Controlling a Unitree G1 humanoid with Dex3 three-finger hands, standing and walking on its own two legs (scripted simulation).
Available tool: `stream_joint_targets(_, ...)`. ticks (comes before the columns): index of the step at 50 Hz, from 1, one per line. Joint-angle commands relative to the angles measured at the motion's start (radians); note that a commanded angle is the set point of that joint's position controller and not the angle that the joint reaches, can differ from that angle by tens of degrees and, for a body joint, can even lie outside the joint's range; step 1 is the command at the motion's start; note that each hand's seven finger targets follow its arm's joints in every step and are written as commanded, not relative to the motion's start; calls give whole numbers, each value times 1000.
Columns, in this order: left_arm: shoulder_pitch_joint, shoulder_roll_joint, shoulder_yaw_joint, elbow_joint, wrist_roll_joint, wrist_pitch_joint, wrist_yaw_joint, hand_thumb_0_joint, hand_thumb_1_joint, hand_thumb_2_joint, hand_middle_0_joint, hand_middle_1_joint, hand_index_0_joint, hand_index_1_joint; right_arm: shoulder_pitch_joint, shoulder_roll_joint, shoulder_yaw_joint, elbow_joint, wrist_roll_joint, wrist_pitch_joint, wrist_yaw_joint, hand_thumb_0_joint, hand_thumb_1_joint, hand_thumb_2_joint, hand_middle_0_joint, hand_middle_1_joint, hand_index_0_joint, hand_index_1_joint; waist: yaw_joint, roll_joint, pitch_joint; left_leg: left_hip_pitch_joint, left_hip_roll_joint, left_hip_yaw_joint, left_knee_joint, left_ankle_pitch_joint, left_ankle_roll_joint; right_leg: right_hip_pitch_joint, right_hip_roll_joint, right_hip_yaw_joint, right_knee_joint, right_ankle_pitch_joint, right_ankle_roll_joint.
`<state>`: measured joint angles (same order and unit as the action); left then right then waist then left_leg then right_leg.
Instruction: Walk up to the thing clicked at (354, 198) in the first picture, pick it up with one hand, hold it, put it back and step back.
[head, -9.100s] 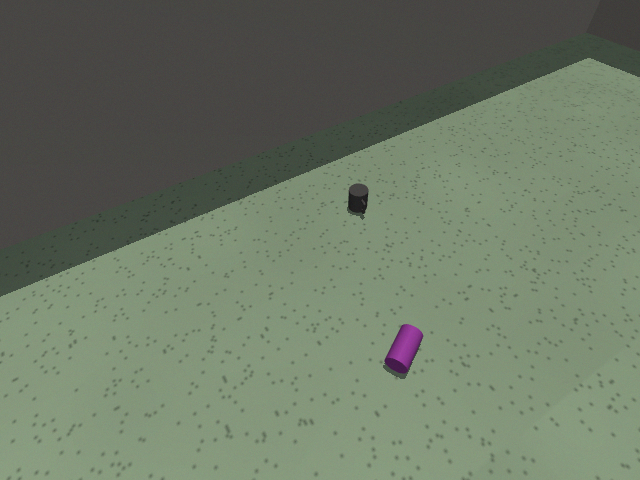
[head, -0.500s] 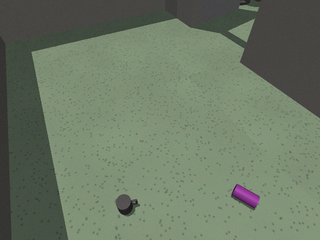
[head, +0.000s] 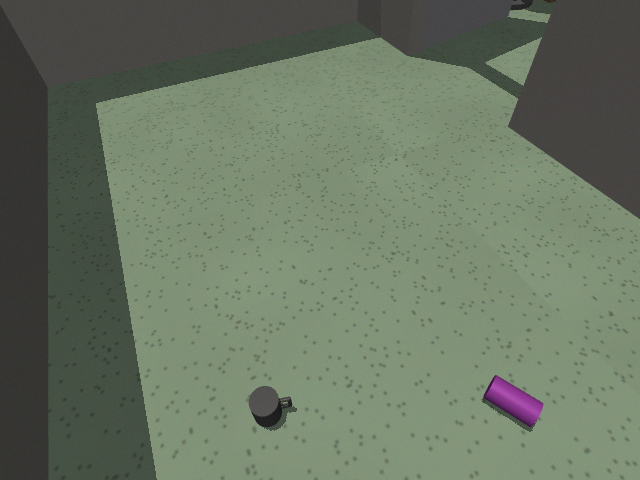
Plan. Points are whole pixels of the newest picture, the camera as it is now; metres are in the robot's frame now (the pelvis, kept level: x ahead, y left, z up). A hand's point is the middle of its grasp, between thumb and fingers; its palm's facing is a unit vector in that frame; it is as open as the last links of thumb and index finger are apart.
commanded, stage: walk up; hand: left
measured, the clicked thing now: (271, 405) +0.45 +0.21 -0.72
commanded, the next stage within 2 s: stand in 0.46 s
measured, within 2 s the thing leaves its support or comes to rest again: neither
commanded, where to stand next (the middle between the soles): +0.05 +0.00 m, yaw -1 degrees
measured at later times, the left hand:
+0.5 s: hand out of the picture +0.05 +0.27 -0.15, palm faces +0.04 -0.92 -0.38, open 7.4 cm
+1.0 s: hand out of the picture +0.04 +0.23 -0.15, palm faces -0.02 -0.94 -0.34, open 7.4 cm
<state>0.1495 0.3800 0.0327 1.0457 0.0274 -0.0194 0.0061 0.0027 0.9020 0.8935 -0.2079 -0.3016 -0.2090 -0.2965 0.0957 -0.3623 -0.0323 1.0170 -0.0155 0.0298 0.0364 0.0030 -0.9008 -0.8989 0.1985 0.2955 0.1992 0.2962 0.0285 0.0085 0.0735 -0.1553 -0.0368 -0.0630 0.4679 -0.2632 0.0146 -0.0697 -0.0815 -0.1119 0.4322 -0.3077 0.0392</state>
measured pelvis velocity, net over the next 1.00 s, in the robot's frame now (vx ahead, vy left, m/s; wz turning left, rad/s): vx -0.03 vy -0.02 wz -0.01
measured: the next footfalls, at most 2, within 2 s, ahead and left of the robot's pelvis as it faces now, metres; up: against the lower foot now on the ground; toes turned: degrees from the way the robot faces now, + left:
none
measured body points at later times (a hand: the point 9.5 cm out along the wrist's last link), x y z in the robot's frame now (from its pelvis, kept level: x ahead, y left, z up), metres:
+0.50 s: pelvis -0.01 +0.00 +0.00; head +0.01 +0.00 +0.45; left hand +0.05 +0.32 -0.12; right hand +0.11 -0.29 -0.13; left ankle -0.01 +0.11 -0.74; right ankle -0.05 -0.14 -0.74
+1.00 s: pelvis -0.03 -0.02 +0.01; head -0.02 -0.02 +0.46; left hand +0.04 +0.28 -0.12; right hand +0.05 -0.32 -0.13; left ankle -0.01 +0.11 -0.74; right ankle -0.05 -0.14 -0.74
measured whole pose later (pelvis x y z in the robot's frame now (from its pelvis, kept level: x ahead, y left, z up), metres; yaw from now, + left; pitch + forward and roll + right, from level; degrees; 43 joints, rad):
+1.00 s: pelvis -0.03 -0.02 +0.01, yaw -1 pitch -3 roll +0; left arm 0.12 0.34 0.01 1.13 0.02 -0.01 -0.01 0.00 0.90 0.89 -0.21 -0.30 -0.21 -0.30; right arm 0.12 -0.35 0.01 1.12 -0.01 -0.01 0.01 0.00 -0.90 -0.90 0.20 0.30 0.20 0.30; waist 0.01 0.01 0.05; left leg -0.13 0.00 -0.07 0.33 -0.16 -0.02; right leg -0.06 -0.04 -0.11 0.31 -0.20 0.01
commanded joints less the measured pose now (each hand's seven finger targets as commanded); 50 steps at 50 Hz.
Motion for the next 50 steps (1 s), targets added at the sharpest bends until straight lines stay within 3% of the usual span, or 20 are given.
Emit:
stream_joint_targets(1, -36, 221, 52, -79, -5, -20, 18, 0, 900, 900, -200, -300, -200, -300, -43, -219, -49, -77, -4, -19, -17, 0, -900, -900, 200, 300, 200, 300, -11, 13, -95, -26, 110, -89, -63, 354, 64, 46, -63, 56, -25, 218, -71)
stream_joint_targets(4, -32, 217, 52, -74, -5, -21, 17, 0, 900, 900, -200, -300, -200, -300, -51, -214, -46, -81, -2, -19, -17, 0, -900, -900, 200, 300, 200, 300, -7, 15, -89, -53, 109, -108, -75, 318, 64, 64, -54, 59, -40, 197, -69)
stream_joint_targets(12, -18, 245, 62, -86, -2, -23, 17, 0, 900, 900, -200, -300, -200, -300, -43, -215, -47, -80, -2, -17, -16, 0, -900, -900, 200, 300, 200, 300, -4, -12, -94, -59, 78, -63, -14, 315, 43, 63, -107, 75, -52, 185, -105)
stream_joint_targets(17, -38, 214, 56, -99, -5, -15, 13, 0, 900, 900, -200, -300, -200, -300, -31, -228, -49, -85, -3, -22, -19, 0, -900, -900, 200, 300, 200, 300, -15, 31, -90, -53, 124, -156, -84, 308, 91, 26, -37, 32, 15, 126, -68)
stream_joint_targets(19, -20, 199, 53, -91, -9, -19, 14, 0, 900, 900, -200, -300, -200, -300, -37, -221, -43, -88, -1, -25, -20, 0, -900, -900, 200, 300, 200, 300, -2, 50, -92, -66, 138, -188, -101, 316, 95, 51, -27, 43, -7, 124, -63)
stream_joint_targets(22, 12, 226, 60, -77, -5, -26, 15, 0, 900, 900, -200, -300, -200, -300, -63, -214, -38, -95, 0, -22, -21, 0, -900, -900, 200, 300, 200, 300, 14, 24, -82, -123, 91, -124, -49, 290, 55, 108, -74, 82, -70, 158, -84)
stream_joint_targets(23, -25, 181, 34, -42, -13, -13, 10, 0, 900, 900, -200, -300, -200, -300, -56, -184, -20, -70, 14, -34, -33, 0, -900, -900, 200, 300, 200, 300, -19, -17, -79, -40, 119, -107, -85, 339, 30, 35, -102, 90, -110, 245, -73)
stream_joint_targets(29, -29, 193, 32, -20, -20, -6, 7, 0, 900, 900, -200, -300, -200, -300, -32, -202, -16, -27, 8, -52, -48, 0, -900, -900, 200, 300, 200, 300, -17, 2, -143, 50, 141, -95, -96, 468, 21, 82, -84, 73, -115, 342, -50)
stream_joint_targets(42, -58, 182, 24, 22, -11, -7, 2, 0, 900, 900, -200, -300, -200, -300, -40, -191, 0, 21, 5, -55, -48, 0, -900, -900, 200, 300, 200, 300, -19, -4, -79, -6, 140, -85, -169, 254, 2, 39, -81, 99, -186, 157, -52)
stream_joint_targets(50, -68, 181, 22, 31, -13, -8, -1, 0, 900, 900, -200, -300, -200, -300, -30, -198, 3, 36, 3, -58, -47, 0, -900, -900, 200, 300, 200, 300, -20, -7, -77, -4, 146, -83, -174, 226, -2, 22, -81, 116, -197, 137, -57)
